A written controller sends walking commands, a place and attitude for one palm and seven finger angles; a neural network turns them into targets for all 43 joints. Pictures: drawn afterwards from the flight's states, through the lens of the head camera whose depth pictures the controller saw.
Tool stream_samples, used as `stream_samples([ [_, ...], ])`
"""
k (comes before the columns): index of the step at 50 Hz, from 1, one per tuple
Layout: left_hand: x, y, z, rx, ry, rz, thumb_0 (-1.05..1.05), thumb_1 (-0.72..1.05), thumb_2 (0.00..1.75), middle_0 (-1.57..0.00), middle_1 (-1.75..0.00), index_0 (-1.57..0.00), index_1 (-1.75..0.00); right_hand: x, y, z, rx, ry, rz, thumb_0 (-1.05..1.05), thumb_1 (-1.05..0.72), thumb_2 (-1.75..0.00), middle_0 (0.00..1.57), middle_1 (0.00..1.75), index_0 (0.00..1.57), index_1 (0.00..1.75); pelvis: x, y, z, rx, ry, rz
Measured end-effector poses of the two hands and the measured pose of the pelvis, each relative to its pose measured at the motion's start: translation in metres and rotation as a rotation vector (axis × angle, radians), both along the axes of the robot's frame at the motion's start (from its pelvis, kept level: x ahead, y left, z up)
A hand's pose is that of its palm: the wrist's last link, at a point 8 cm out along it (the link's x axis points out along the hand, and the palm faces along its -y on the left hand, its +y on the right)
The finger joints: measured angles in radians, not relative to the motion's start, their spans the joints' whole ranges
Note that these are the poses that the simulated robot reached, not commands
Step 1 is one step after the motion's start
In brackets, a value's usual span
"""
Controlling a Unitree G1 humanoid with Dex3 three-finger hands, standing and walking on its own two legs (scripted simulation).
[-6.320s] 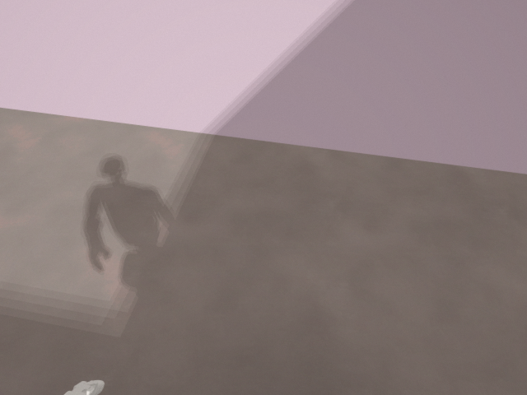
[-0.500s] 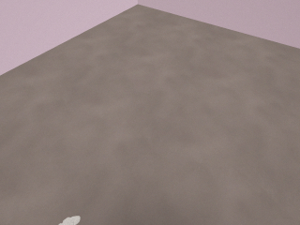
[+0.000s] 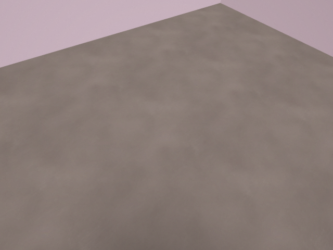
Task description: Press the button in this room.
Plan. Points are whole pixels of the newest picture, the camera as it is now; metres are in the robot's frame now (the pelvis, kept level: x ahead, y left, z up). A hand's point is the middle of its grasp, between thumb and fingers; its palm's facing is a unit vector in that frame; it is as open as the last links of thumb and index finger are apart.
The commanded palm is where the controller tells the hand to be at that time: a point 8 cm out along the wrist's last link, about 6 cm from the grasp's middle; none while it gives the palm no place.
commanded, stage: turn or walk to find it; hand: left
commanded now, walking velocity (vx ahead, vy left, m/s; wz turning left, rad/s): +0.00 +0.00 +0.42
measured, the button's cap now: out of the picture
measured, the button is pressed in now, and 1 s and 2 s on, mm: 0 0 0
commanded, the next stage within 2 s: none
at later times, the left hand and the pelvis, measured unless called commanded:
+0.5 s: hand out of the picture +0.04 +0.19 -0.14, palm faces +0.21 -0.94 -0.27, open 7.4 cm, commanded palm none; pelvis -0.03 -0.02 +0.01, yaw +11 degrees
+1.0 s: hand out of the picture -0.12 +0.24 -0.17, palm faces +0.44 -0.87 -0.24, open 7.4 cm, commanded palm none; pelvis -0.07 +0.02 +0.01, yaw +23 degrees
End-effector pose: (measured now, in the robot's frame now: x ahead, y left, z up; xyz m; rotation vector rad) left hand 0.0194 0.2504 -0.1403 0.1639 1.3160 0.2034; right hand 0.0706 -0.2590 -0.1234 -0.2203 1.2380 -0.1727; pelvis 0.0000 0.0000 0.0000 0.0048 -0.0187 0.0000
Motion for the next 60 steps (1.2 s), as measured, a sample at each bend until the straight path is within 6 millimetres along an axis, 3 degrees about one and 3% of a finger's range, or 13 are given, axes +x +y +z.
stream_samples([
  [5,-0.02,0.024,-0.002,0.004,0.061,0.044,0.01,0.9,0.9,-0.2,-0.3,-0.2,-0.3,0.021,0.026,0.015,-0.009,-0.078,0.053,0.0,-0.91,-0.89,0.2,0.3,0.2,0.3,-0.005,0.012,0.005,-0.005,-0.007,0.015],
  [11,-0.01,0.03,0.014,0.012,-0.021,0.068,0.01,0.91,0.9,-0.2,-0.3,-0.2,-0.3,0.022,0.041,0.018,0.017,-0.081,0.093,0.0,-0.91,-0.89,0.2,0.3,0.2,0.3,-0.011,0.016,0.014,-0.016,-0.005,0.061],
  [16,0.007,0.021,0.023,0.027,-0.101,0.071,0.01,0.91,0.9,-0.2,-0.3,-0.2,-0.3,0.01,0.037,0.009,0.044,-0.051,0.102,0.0,-0.91,-0.89,0.21,0.3,0.2,0.3,-0.017,0.009,0.014,-0.012,-0.004,0.103],
  [22,0.015,-0.004,0.031,0.063,-0.197,0.073,0.0,0.91,0.9,-0.2,-0.3,-0.2,-0.3,-0.008,0.013,-0.015,0.079,0.001,0.103,0.0,-0.91,-0.89,0.21,0.3,0.2,0.3,-0.025,-0.013,0.004,0.007,-0.002,0.155],
  [29,-0.023,-0.024,0.038,0.057,-0.178,0.148,0.0,0.9,0.9,-0.2,-0.3,-0.2,-0.3,-0.019,-0.006,-0.014,0.064,0.076,0.152,0.0,-0.91,-0.89,0.2,0.3,0.2,0.3,-0.033,-0.022,0.011,0.015,-0.014,0.238],
  [34,-0.057,-0.025,0.03,0.034,-0.132,0.209,0.0,0.9,0.9,-0.2,-0.3,-0.21,-0.3,-0.018,-0.004,-0.007,0.035,0.11,0.202,0.0,-0.91,-0.89,0.2,0.3,0.19,0.3,-0.04,-0.018,0.012,0.019,-0.013,0.291],
  [38,-0.091,-0.016,0.017,0.012,-0.09,0.27,0.0,0.9,0.9,-0.2,-0.3,-0.21,-0.3,-0.007,0.013,-0.002,0.007,0.105,0.267,0.0,-0.91,-0.89,0.2,0.3,0.19,0.3,-0.048,-0.008,0.009,0.012,-0.008,0.333],
  [43,-0.14,0.009,-0.009,-0.01,-0.026,0.357,0.0,0.9,0.9,-0.2,-0.3,-0.21,-0.3,0.014,0.049,0.0,-0.022,0.02,0.355,0.0,-0.91,-0.89,0.2,0.3,0.19,0.3,-0.062,0.013,-0.004,-0.004,-0.004,0.373],
  [46,-0.159,0.02,-0.007,-0.009,0.027,0.383,0.01,0.9,0.9,-0.2,-0.3,-0.2,-0.3,0.019,0.069,0.009,-0.017,-0.026,0.382,0.0,-0.91,-0.89,0.2,0.3,0.2,0.3,-0.068,0.019,0.001,-0.013,-0.006,0.38],
  [53,-0.163,0.034,0.013,0.014,-0.027,0.421,0.01,0.91,0.9,-0.2,-0.3,-0.2,-0.3,0.021,0.096,0.018,0.017,-0.038,0.443,0.0,-0.91,-0.89,0.21,0.3,0.2,0.3,-0.075,0.025,0.015,-0.028,0.001,0.431],
  [60,-0.142,0.028,0.026,0.053,-0.115,0.432,0.01,0.91,0.9,-0.2,-0.3,-0.2,-0.3,0.016,0.089,0.006,0.051,-0.013,0.464,0.0,-0.91,-0.89,0.21,0.3,0.2,0.3,-0.078,0.013,0.014,-0.014,0.006,0.488],
])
